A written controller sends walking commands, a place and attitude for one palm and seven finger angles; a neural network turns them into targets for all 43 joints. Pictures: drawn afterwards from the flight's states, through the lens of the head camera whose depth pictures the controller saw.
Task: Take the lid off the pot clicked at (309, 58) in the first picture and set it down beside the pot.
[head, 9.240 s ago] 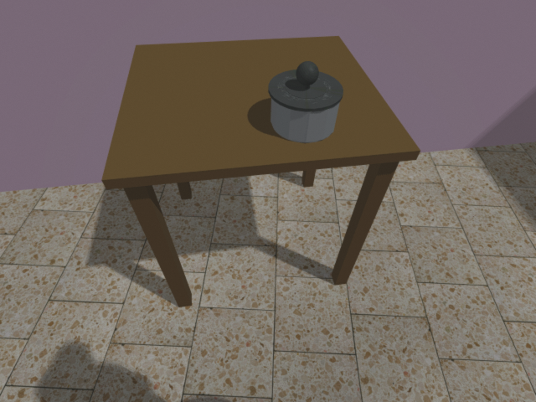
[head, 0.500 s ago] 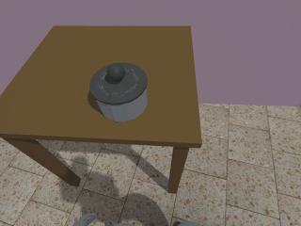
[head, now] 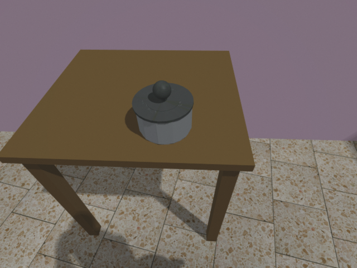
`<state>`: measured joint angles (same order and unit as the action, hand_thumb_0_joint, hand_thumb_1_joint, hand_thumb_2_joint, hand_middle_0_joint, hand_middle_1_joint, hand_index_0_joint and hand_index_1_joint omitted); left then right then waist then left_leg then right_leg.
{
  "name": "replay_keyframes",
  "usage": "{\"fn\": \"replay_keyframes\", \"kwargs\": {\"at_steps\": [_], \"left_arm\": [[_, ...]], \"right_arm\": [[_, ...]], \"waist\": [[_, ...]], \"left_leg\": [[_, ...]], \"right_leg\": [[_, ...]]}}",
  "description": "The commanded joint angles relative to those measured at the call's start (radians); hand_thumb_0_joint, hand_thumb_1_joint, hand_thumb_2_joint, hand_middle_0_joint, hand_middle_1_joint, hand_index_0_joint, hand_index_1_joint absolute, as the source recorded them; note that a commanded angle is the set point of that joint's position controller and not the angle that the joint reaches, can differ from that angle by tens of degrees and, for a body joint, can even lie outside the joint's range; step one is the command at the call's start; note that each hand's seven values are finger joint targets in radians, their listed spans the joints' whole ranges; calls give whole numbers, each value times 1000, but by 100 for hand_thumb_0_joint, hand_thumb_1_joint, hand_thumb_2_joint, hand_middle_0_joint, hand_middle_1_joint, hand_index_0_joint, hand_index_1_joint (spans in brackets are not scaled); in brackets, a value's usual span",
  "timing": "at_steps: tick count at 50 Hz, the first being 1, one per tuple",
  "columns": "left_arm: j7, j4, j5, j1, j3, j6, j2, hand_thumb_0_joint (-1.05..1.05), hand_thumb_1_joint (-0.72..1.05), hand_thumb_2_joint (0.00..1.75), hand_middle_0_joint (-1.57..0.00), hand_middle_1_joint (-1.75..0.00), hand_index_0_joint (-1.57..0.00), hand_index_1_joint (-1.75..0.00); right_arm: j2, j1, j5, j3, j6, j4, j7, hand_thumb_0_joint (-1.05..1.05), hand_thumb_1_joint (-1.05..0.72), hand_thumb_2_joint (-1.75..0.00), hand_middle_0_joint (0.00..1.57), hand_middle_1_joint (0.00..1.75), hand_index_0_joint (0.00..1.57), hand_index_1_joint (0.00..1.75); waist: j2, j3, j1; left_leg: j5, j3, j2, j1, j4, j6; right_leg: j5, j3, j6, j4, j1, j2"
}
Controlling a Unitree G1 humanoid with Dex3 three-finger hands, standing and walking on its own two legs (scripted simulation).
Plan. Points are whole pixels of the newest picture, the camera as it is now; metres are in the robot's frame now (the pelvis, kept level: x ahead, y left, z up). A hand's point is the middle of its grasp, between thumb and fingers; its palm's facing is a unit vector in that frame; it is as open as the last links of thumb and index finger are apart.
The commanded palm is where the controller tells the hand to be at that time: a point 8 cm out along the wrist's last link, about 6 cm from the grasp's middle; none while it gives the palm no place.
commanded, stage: come to a stop and stand still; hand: left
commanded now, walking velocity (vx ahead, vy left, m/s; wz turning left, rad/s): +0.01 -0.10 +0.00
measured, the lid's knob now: (161, 90) +0.54 +0.09 +0.12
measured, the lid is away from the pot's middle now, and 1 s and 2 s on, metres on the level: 0.01 0.01 0.01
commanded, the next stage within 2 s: look again from close up in 0.92 s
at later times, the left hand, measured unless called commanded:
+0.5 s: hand out of the picture +0.06 +0.17 -0.16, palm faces +0.02 -0.98 -0.19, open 7.3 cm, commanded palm none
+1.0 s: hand out of the picture +0.05 +0.19 -0.16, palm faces +0.03 -0.98 -0.19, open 7.4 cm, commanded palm none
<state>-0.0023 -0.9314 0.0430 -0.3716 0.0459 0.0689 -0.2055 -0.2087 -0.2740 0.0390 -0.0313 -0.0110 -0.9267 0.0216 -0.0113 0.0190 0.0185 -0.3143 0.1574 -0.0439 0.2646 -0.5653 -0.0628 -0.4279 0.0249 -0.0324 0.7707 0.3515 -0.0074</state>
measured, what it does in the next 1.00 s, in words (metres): steps on the spot: right foot, then left foot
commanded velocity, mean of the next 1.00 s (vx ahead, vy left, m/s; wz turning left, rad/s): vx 0.00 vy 0.00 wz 0.00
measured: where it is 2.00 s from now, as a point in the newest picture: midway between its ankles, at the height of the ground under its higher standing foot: outside the picture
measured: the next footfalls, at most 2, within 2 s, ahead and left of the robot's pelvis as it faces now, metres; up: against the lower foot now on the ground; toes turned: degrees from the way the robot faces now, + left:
right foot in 0.04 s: +0.03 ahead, -0.07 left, +0.00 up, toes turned -1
left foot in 0.32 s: +0.05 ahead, +0.10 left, +0.00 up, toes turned -1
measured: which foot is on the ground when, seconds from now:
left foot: down 0.00-0.08, up 0.10-0.30, down 0.32-1.00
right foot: up 0.00-0.02, down 0.04-1.00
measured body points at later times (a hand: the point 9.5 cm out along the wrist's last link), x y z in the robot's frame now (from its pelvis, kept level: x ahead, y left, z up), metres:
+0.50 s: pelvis +0.02 -0.01 +0.01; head +0.03 +0.00 +0.46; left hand +0.06 +0.22 -0.14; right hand +0.04 -0.23 -0.14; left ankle +0.01 +0.10 -0.72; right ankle -0.01 -0.07 -0.72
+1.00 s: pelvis +0.04 +0.01 +0.02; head +0.05 +0.02 +0.47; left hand +0.05 +0.24 -0.14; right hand +0.07 -0.21 -0.14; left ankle +0.01 +0.10 -0.72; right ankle -0.01 -0.07 -0.72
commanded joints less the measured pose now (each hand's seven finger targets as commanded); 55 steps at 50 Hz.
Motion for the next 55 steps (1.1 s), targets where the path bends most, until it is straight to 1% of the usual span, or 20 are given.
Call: {"fn": "replay_keyframes", "kwargs": {"at_steps": [1,2,3,4,5,6,7,8,9,11,13,14,16,17,18,19,20,27,40,55], "left_arm": [[5,73,-6,-36,9,-51,-43,0,90,90,-20,-30,-20,-30],[10,66,-6,-49,9,-57,-56,0,90,90,-20,-30,-20,-30],[16,64,-5,-57,10,-60,-89,0,90,90,-20,-30,-20,-30],[24,59,-5,-66,12,-71,-103,0,90,90,-20,-30,-20,-30],[32,52,-5,-61,12,-84,-93,0,90,90,-20,-30,-20,-30],[40,51,-6,-50,7,-92,-79,0,90,90,-20,-30,-20,-30],[42,49,-10,-37,3,-94,-85,0,90,90,-20,-30,-20,-30],[43,46,-14,-26,5,-96,-95,0,90,90,-20,-30,-20,-30],[44,45,-13,-21,6,-97,-105,0,90,90,-20,-30,-20,-30],[43,33,-15,-13,2,-95,-111,0,90,90,-20,-30,-20,-30],[40,22,-24,8,-6,-91,-105,0,90,90,-20,-30,-20,-30],[40,19,-28,26,-10,-90,-88,0,90,90,-20,-30,-20,-30],[37,1,-34,17,-20,-92,-42,0,90,90,-20,-30,-20,-30],[38,-4,-35,7,-21,-91,-36,0,90,90,-20,-30,-20,-30],[38,-3,-35,5,-18,-90,-42,0,90,90,-20,-30,-20,-30],[38,-15,-35,18,-19,-84,-46,0,90,90,-20,-30,-20,-30],[39,-21,-36,14,-19,-85,-52,0,90,90,-20,-30,-20,-30],[41,-29,-37,32,-24,-94,-52,0,90,90,-20,-30,-20,-30],[45,-45,-39,34,-25,-89,-59,0,90,90,-20,-30,-20,-30],[45,-73,-38,11,-31,-89,-51,0,90,90,-20,-30,-20,-30]], "right_arm": [[-174,-37,-11,-45,20,45,22,0,-90,-90,20,30,20,30],[-147,-35,-20,-38,22,45,21,0,-90,-90,20,30,20,30],[-96,-34,-29,-25,23,51,19,0,-90,-90,20,30,20,30],[-78,-19,-29,-17,20,50,21,0,-90,-90,20,30,20,30],[-78,10,-27,-17,18,41,19,0,-90,-90,20,30,20,30],[-70,12,-26,-17,18,31,16,0,-90,-90,20,30,20,30],[-50,14,-29,-14,17,17,14,0,-90,-90,20,30,20,30],[-29,5,-33,-12,16,3,11,0,-90,-90,20,30,20,30],[-20,3,-33,-9,18,-2,9,0,-90,-90,20,30,20,30],[-3,-7,-38,-4,20,-22,11,0,-90,-90,20,30,20,30],[9,-38,-39,1,22,-50,11,0,-90,-90,20,30,20,30],[3,-45,-40,3,25,-59,13,0,-90,-90,20,30,20,30],[-24,-32,-36,6,39,-73,18,0,-90,-90,20,30,20,30],[-34,-27,-33,9,38,-74,22,0,-90,-90,20,30,20,30],[-31,-26,-32,10,36,-67,22,0,-90,-90,20,30,20,30],[-30,-13,-31,13,37,-81,22,0,-90,-90,20,30,20,30],[-19,-11,-31,17,38,-88,23,0,-90,-90,20,30,20,30],[-36,-36,-31,20,45,-102,23,0,-90,-90,20,30,20,30],[-53,-26,-30,22,46,-114,25,0,-90,-90,20,30,20,30],[-52,-25,-32,21,47,-124,25,0,-90,-90,20,30,20,30]], "waist": [[11,13,-12],[-60,27,-11],[-179,28,-14],[-273,18,-15],[-234,-22,-3],[-130,-35,-11],[-24,-35,-19],[25,-17,-25],[29,-9,-24],[-36,8,-23],[-75,3,-33],[-87,-39,-44],[25,-65,-22],[35,-75,-14],[-2,-68,-9],[89,-91,-11],[113,-99,-6],[-6,-29,-12],[20,-34,-10],[2,-40,-9]], "left_leg": [[60,-328,297,-50,148,-63],[60,-249,226,11,68,-27],[-28,-135,132,86,-28,11],[-127,-78,51,139,-151,41],[-228,-117,35,217,-257,51],[-225,-153,51,240,-307,54],[-206,-150,53,220,-313,61],[-191,-142,51,187,-277,65],[-184,-127,41,176,-229,68],[-126,-117,35,105,-103,72],[9,-114,28,-30,70,71],[62,-144,46,-76,130,63],[241,-245,134,-101,156,26],[251,-256,155,-73,143,17],[220,-244,154,-62,134,22],[219,-257,144,-37,150,25],[234,-260,143,-32,153,23],[299,-257,144,-77,169,26],[400,-264,147,-140,178,19],[381,-269,143,-159,187,10]], "right_leg": [[141,-37,-22,-311,-53,14],[207,-124,-42,-374,-136,56],[266,-245,-81,-424,-193,148],[303,-382,-143,-474,-206,235],[430,-426,-195,-483,-233,268],[511,-409,-233,-473,-244,279],[558,-372,-249,-458,-236,267],[578,-344,-248,-440,-238,253],[621,-311,-238,-420,-263,237],[634,-258,-206,-399,-272,214],[511,-200,-139,-391,-209,165],[421,-182,-99,-395,-141,146],[378,-141,-27,-394,-110,88],[354,-135,-8,-410,-126,79],[332,-143,1,-436,-145,79],[332,-144,-6,-428,-154,92],[348,-142,-12,-421,-167,89],[453,-122,-22,-415,-242,109],[471,-110,-26,-405,-229,115],[437,-108,-25,-415,-216,118]]}}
